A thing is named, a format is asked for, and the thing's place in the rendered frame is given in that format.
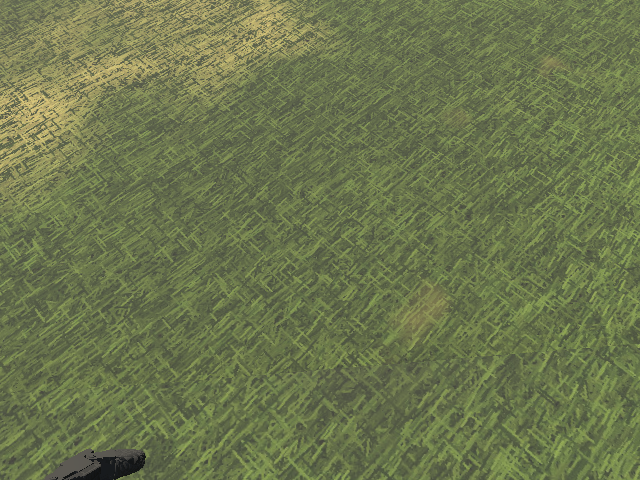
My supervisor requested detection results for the left robot hand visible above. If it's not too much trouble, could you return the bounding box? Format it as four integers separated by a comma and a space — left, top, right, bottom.
44, 449, 146, 480

